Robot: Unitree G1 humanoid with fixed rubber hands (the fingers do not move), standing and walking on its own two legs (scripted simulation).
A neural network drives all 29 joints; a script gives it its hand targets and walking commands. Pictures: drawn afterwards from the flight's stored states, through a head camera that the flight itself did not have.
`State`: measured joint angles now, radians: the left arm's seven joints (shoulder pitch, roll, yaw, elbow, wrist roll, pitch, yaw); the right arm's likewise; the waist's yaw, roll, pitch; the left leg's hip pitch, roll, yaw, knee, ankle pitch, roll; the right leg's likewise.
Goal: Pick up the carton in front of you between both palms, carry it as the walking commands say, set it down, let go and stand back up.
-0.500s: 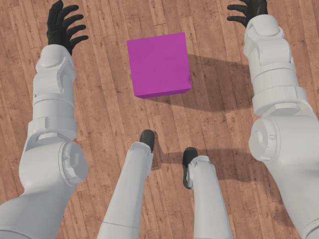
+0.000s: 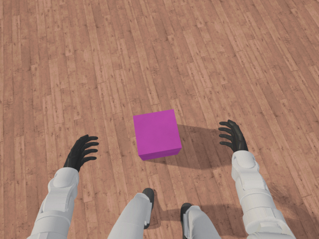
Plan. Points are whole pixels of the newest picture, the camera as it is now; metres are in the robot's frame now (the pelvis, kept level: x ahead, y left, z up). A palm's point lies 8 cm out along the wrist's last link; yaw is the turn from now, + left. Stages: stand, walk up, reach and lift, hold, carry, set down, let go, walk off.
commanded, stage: let go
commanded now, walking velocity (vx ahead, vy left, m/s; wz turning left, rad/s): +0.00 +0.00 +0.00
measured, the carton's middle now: (157, 136) +0.46 +0.06 -0.62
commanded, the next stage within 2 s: stand in 0.86 s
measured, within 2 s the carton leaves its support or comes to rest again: neither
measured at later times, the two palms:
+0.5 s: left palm (87, 188) +0.20 +0.19 -0.03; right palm (300, 205) +0.20 -0.28 -0.03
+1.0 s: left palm (65, 201) +0.16 +0.24 -0.05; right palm (293, 223) +0.16 -0.27 -0.06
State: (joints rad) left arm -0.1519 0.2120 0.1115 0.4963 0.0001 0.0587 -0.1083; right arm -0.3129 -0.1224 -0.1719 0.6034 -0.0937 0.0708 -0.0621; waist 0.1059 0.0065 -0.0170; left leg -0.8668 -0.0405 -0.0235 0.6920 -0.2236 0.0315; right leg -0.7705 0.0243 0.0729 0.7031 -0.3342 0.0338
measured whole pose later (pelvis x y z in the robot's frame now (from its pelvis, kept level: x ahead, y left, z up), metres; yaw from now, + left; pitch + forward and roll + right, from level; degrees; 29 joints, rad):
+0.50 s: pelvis +0.04 -0.05 +0.03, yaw +1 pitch -1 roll +1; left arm 0.22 0.22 0.04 0.43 0.00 0.09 -0.07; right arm 0.23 -0.21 -0.04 0.44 0.00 0.08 0.05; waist 0.01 -0.03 0.06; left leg -0.19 -0.01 -0.05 0.41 -0.21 -0.02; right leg -0.11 0.04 0.05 0.45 -0.32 -0.04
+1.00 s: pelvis +0.04 -0.02 +0.02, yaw +3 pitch +2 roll +1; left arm 0.28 0.28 0.03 0.53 0.05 0.01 0.03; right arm 0.31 -0.24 -0.03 0.64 -0.03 -0.02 0.00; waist 0.00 -0.06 -0.04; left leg -0.31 -0.06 -0.07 0.54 -0.27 0.01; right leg -0.20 -0.02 0.00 0.55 -0.38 0.00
